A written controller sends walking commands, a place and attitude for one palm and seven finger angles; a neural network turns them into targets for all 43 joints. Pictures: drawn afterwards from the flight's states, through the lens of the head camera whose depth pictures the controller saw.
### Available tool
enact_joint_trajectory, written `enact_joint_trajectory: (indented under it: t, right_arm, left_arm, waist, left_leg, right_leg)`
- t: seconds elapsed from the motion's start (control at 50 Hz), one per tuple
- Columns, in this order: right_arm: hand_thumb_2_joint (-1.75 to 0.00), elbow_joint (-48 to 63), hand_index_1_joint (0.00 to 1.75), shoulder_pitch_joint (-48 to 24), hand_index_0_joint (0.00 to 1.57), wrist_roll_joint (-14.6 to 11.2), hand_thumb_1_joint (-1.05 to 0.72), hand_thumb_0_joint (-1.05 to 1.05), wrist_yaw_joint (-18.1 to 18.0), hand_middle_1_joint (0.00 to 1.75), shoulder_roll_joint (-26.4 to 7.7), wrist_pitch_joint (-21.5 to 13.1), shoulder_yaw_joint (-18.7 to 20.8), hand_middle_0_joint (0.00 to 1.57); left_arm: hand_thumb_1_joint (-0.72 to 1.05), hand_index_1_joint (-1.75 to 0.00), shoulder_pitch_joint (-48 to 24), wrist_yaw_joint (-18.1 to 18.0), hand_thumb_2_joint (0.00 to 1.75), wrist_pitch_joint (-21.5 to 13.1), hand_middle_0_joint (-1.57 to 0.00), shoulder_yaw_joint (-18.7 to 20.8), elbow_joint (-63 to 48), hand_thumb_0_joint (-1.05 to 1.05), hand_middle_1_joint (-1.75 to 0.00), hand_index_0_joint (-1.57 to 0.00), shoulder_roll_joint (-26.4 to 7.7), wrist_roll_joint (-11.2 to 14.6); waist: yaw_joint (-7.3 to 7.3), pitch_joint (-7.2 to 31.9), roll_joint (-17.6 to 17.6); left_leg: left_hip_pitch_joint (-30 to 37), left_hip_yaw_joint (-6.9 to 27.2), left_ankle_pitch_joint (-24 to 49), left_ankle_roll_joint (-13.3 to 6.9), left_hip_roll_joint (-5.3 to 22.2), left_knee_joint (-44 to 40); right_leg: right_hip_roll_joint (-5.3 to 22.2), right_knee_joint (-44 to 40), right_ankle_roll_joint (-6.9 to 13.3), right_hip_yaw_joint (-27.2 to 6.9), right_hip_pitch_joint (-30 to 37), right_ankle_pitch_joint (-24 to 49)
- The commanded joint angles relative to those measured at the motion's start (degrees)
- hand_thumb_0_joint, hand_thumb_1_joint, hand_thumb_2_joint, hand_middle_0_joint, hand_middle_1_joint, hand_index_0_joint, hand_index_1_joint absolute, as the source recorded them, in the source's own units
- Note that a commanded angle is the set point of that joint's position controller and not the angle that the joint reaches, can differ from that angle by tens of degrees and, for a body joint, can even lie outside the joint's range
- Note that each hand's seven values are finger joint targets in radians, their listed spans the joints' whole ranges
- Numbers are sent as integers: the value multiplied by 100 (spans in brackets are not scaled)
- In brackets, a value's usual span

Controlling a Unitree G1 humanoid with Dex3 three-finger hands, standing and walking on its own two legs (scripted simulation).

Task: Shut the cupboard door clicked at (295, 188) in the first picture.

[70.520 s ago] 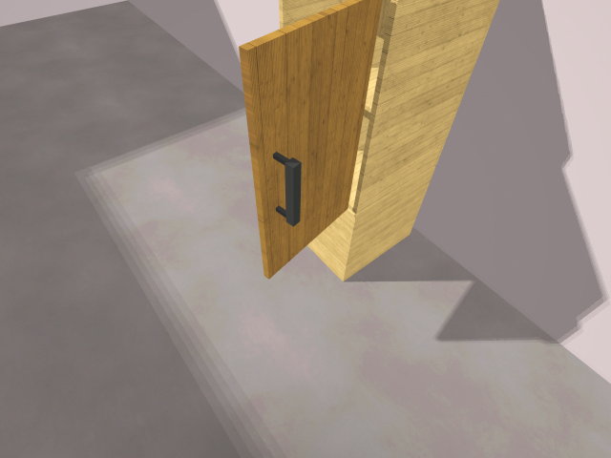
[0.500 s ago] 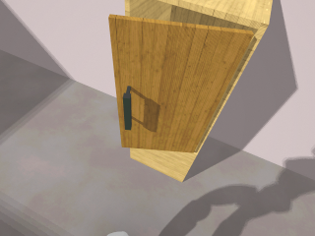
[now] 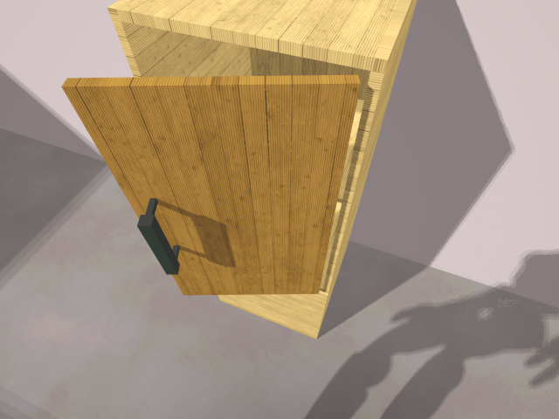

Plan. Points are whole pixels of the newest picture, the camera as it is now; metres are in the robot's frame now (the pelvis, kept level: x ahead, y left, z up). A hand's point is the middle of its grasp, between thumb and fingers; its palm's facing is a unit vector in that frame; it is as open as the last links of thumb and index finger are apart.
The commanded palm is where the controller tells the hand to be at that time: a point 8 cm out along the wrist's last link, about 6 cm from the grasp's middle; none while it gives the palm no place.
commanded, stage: come to a stop and stand still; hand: left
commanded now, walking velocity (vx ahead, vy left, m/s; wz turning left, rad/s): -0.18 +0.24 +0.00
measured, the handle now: (163, 238) +0.40 +0.22 -0.03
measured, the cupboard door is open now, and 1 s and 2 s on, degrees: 22 22 22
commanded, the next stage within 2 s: look again from close up in 1.16 s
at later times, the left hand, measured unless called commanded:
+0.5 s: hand out of the picture -0.02 +0.25 -0.18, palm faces +0.06 -0.98 -0.19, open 7.3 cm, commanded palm none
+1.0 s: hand out of the picture -0.08 +0.19 -0.18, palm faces +0.01 -0.99 -0.14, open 7.4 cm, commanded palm none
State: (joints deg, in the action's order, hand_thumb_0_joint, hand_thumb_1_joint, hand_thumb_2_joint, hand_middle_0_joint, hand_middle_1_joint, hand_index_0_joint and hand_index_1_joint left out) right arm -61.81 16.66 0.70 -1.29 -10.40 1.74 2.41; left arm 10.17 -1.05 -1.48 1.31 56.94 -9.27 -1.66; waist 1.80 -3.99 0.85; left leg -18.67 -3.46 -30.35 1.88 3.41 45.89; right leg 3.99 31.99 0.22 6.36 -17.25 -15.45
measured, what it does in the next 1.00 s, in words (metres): steps on the spot: left foot, then right foot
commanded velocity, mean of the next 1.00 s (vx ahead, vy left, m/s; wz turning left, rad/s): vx -0.02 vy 0.02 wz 0.00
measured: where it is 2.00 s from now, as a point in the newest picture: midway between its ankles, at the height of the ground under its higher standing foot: outside the picture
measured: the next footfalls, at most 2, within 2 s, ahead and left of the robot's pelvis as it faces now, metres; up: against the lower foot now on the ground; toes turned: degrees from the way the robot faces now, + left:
left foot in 0.26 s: +0.04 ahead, +0.11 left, +0.00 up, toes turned -1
right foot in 0.72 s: -0.03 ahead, -0.06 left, +0.00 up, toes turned +1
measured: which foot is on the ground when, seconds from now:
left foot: up 0.00-0.24, down 0.26-1.00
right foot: down 0.00-0.28, up 0.30-0.70, down 0.72-1.00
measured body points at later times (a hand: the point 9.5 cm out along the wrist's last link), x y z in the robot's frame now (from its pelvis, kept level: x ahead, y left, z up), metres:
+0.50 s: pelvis -0.03 +0.06 +0.01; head +0.00 +0.09 +0.45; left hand -0.02 +0.30 -0.16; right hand +0.06 -0.16 -0.13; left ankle +0.01 +0.11 -0.73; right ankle -0.10 -0.09 -0.67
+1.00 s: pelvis -0.06 +0.04 +0.01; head -0.07 +0.05 +0.46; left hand -0.08 +0.24 -0.16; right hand -0.11 -0.17 -0.15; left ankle +0.01 +0.11 -0.73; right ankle -0.12 -0.07 -0.73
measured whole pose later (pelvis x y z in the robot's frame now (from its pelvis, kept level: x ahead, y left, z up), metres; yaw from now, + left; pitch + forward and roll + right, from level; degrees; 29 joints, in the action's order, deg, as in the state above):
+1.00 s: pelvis -0.06 +0.04 +0.01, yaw +0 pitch -1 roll +0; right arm -66.6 19.5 0.8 -1.0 -6.7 1.4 0.2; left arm 19.8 -2.4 0.4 -0.2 63.7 -7.2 -1.0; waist 1.3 -0.4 -2.4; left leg -14.2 -6.4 -5.8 -3.9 -2.2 20.9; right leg 0.6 23.9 0.5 2.7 -4.1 -18.5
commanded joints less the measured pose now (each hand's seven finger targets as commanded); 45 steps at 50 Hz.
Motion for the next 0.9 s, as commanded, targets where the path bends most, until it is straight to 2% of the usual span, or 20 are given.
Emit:
enact_joint_trajectory:
  t: [0.0, 0.06, 0.14, 0.2, 0.22, 0.24, 0.26, 0.28, 0.3, 0.32, 0.34, 0.38, 0.48, 0.56, 0.6, 0.66, 0.68, 0.72, 0.76, 0.88]
  right_arm:
    - [-90, 405, 30, -5, 20, -42, -90, 0, -16, 30, -213, -48, 51, 20]
    - [-90, 545, 30, -231, 20, -17, -90, 0, 8, 30, -205, 36, 97, 20]
    - [-90, 712, 30, -308, 20, -17, -90, 0, 56, 30, -193, 68, 120, 20]
    - [-90, 592, 30, 156, 20, -12, -90, 0, 60, 30, -166, -16, 120, 20]
    - [-90, 557, 30, 299, 20, -3, -90, 0, 49, 30, -325, -71, 143, 20]
    - [-90, 657, 30, 211, 20, 53, -90, 0, 43, 30, -771, -121, 219, 20]
    - [-90, 859, 30, -5, 20, 53, -90, 0, 13, 30, -1059, -79, 256, 20]
    - [-90, 992, 30, -362, 20, 110, -90, 0, 13, 30, -1039, -47, 232, 20]
    - [-90, 1019, 30, -613, 20, 103, -90, 0, -37, 30, -746, -106, 157, 20]
    - [-90, 1064, 30, -843, 20, 103, -90, 0, -64, 30, -702, -101, 111, 20]
    - [-90, 1114, 30, -877, 20, 94, -90, 0, -65, 30, -636, -114, 84, 20]
    - [-90, 1079, 30, -759, 20, 52, -90, 0, -74, 30, -557, -183, 54, 20]
    - [-90, 789, 30, -215, 20, 22, -90, 0, -103, 30, -493, -219, 54, 20]
    - [-90, 569, 30, -17, 20, 38, -90, 0, -90, 30, -545, -216, 95, 20]
    - [-90, 489, 30, -40, 20, 29, -90, 0, -71, 30, -575, -216, 94, 20]
    - [-90, 375, 30, -130, 20, -9, -90, 0, -35, 30, -437, -211, 60, 20]
    - [-90, 337, 30, -111, 20, -23, -90, 0, -20, 30, -350, -209, 33, 20]
    - [-90, 254, 30, -38, 20, -17, -90, 0, 8, 30, -233, -203, -26, 20]
    - [-90, 101, 30, 100, 20, 3, -90, 0, 12, 30, -214, -196, -32, 20]
    - [-90, -196, 30, 291, 20, -7, -90, 0, -9, 30, -218, -153, -126, 20]
  left_arm:
    - [90, -30, 702, -167, 90, 47, -20, 312, -104, 0, -30, -20, -1159, 8]
    - [90, -30, 665, -213, 90, 118, -20, 412, -152, 0, -30, -20, -1213, 3]
    - [90, -30, 322, -205, 90, 181, -20, 437, -353, 0, -30, -20, -1229, -26]
    - [90, -30, 59, -161, 90, 244, -20, 424, -446, 0, -30, -20, -1179, 10]
    - [90, -30, 120, -136, 90, 282, -20, 374, -468, 0, -30, -20, -996, 39]
    - [90, -30, 240, -111, 90, 341, -20, 314, -545, 0, -30, -20, -624, 77]
    - [90, -30, 276, -135, 90, 405, -20, 278, -608, 0, -30, -20, -492, 67]
    - [90, -30, 262, -137, 90, 432, -20, 310, -590, 0, -30, -20, -549, 71]
    - [90, -30, 226, -127, 90, 468, -20, 323, -448, 0, -30, -20, -579, 7]
    - [90, -30, 382, -93, 90, 486, -20, 350, -326, 0, -30, -20, -606, -21]
    - [90, -30, 509, -75, 90, 473, -20, 342, -249, 0, -30, -20, -590, -33]
    - [90, -30, 703, -59, 90, 429, -20, 309, -110, 0, -30, -20, -537, -29]
    - [90, -30, 717, -70, 90, 381, -20, 204, -81, 0, -30, -20, -458, -6]
    - [90, -30, 775, -94, 90, 342, -20, 109, 44, 0, -30, -20, -330, 9]
    - [90, -30, 1074, -114, 90, 330, -20, 93, 179, 0, -30, -20, -291, 33]
    - [90, -30, 1457, -148, 90, 258, -20, 87, 411, 0, -30, -20, -382, 22]
    - [90, -30, 1503, -161, 90, 225, -20, 85, 452, 0, -30, -20, -459, 22]
    - [90, -30, 1360, -152, 90, 184, -20, 44, 436, 0, -30, -20, -536, 51]
    - [90, -30, 1146, -147, 90, 120, -20, 15, 451, 0, -30, -20, -454, 58]
    - [90, -30, 1318, -167, 90, 142, -20, -53, 549, 0, -30, -20, -283, 95]
  waist:
    - [-430, 682, -1090]
    - [-485, 673, -828]
    - [-361, 673, -1087]
    - [-69, 720, -968]
    - [-22, 769, -459]
    - [-57, 680, 1046]
    - [-72, 510, 1698]
    - [-147, 334, 1348]
    - [-208, 161, 1272]
    - [-335, 61, 1056]
    - [-344, 78, 687]
    - [-355, 297, 353]
    - [-150, 666, 346]
    - [-75, 705, 310]
    - [-173, 789, 324]
    - [-294, 579, 108]
    - [-277, 490, -46]
    - [-158, 286, -264]
    - [-70, 183, -826]
    - [-119, -439, -247]
  left_leg:
    - [-828, 113, -4, 73, -198, 630]
    - [-906, 176, 215, 111, -262, 814]
    - [-422, 254, 484, 73, -222, 166]
    - [876, -71, 1755, 24, -355, -1641]
    - [1405, 65, 2218, -48, -115, -2166]
    - [1363, 1415, 2958, -448, 970, -2738]
    - [464, 2008, 3289, -977, 1646, -3132]
    - [-224, 1899, 2541, -1341, 1725, -3232]
    - [-426, 1740, 1984, -1188, 1348, -3498]
    - [-370, 1502, 1652, -1078, 1147, -3450]
    - [-258, 1384, 1519, -1028, 1018, -3410]
    - [207, 1158, 1828, -975, 871, -3399]
    - [1413, 1409, 2426, -1131, 1004, -3408]
    - [1612, 1511, 2815, -1165, 1063, -3359]
    - [1498, 1421, 2571, -1022, 951, -3401]
    - [825, 1137, 1839, -565, 573, -3356]
    - [624, 892, 1696, -374, 358, -3230]
    - [928, 642, 1739, -210, 51, -2981]
    - [1203, 573, 2178, -308, 102, -2764]
    - [853, 741, 1600, -365, 195, -3056]
  right_leg:
    - [1723, -594, 1010, -1222, 1552, 5751]
    - [1832, -687, 1154, -1212, 1475, 5213]
    - [1732, -783, 1090, -1171, 891, 3872]
    - [1303, -455, 656, -970, 130, 2232]
    - [922, -36, 410, -768, -197, 1280]
    - [174, 767, 10, -270, -819, -717]
    - [-193, 1800, -149, -388, -627, -1984]
    - [-99, 2477, -68, -673, -433, -1855]
    - [-88, 2769, -45, -880, -493, -1500]
    - [-123, 3099, -35, -937, -633, -1131]
    - [-153, 3298, -50, -912, -731, -901]
    - [-107, 3223, -135, -883, -791, -651]
    - [-38, 1828, -209, -715, -659, -1075]
    - [-72, 518, -160, -596, -116, -1229]
    - [-100, -54, -107, -538, 255, -933]
    - [-14, -1327, 32, -532, 1056, 50]
    - [222, -1422, 141, -809, 1121, 156]
    - [579, -1617, 352, -1128, 466, -339]
    - [449, -1637, 278, -1053, 223, -161]
    - [298, -1592, 176, -927, 53, -595]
